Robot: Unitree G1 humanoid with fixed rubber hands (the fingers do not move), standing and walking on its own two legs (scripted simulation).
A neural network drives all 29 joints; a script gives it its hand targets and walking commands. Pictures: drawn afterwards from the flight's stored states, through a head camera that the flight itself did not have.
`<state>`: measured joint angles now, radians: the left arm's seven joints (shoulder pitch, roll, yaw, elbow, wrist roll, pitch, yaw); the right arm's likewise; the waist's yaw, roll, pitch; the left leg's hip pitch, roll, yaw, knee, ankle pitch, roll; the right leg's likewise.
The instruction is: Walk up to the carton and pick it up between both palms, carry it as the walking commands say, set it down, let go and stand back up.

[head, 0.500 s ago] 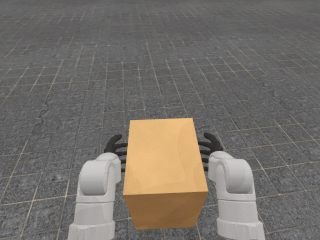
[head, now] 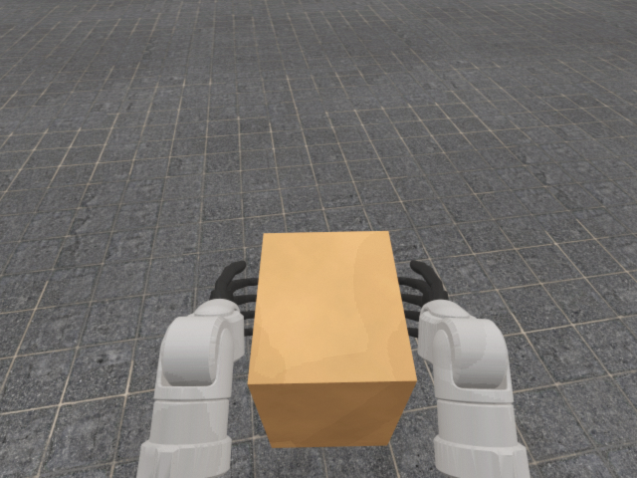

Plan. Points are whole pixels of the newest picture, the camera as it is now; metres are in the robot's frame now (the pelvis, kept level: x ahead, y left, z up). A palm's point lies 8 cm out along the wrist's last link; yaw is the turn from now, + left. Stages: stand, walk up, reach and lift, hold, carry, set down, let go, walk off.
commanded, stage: carry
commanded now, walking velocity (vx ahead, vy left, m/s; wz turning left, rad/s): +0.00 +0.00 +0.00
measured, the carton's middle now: (327, 343) +0.30 -0.01 +0.01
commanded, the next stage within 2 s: none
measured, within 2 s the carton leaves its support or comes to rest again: neither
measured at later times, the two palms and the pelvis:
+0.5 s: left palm (237, 310) +0.31 +0.11 +0.07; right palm (437, 310) +0.31 -0.14 +0.08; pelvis +0.01 -0.01 +0.00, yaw +0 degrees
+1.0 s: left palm (238, 315) +0.30 +0.10 +0.08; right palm (445, 314) +0.30 -0.14 +0.09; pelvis +0.01 -0.01 -0.01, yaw -1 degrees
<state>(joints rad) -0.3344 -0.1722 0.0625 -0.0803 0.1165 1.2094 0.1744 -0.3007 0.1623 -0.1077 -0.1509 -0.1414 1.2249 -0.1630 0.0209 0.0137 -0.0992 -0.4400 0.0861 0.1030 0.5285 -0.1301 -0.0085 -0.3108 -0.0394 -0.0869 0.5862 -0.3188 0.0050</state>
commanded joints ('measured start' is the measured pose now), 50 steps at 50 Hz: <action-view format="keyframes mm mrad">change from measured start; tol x2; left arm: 1 -473 -1030 -597 -75 -428 -22 -285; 18 -472 -998 -529 7 -364 -113 -285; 41 -434 -937 -470 64 -287 -251 -274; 42 -439 -942 -487 33 -302 -250 -273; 44 -449 -976 -601 -151 -399 -195 -265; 45 -424 -981 -640 -204 -433 -151 -261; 47 -352 -953 -642 -181 -440 -80 -260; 50 -363 -947 -640 -171 -447 -35 -273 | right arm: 1 -482 999 608 -56 415 -28 269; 10 -475 987 579 -18 389 -56 269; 17 -473 975 546 32 357 -110 269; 41 -423 918 488 109 271 -263 258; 42 -428 923 507 79 285 -262 256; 44 -442 960 619 -100 381 -206 249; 45 -423 967 656 -152 416 -161 245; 48 -336 944 653 -113 412 -68 245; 50 -349 954 656 -105 415 -43 253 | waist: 1 -3 -15 -279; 42 -3 -18 -258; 47 -1 -22 -331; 50 1 -40 -303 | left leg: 1 252 83 -97 -37 72 21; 41 267 83 -69 -18 78 6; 47 255 114 -61 76 324 6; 50 215 112 -44 96 317 -3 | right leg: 1 -25 -98 61 -111 164 -32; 25 9 -94 61 -105 247 -30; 41 15 -92 65 -105 244 -29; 48 67 -139 70 29 587 -11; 50 48 -155 82 28 599 -14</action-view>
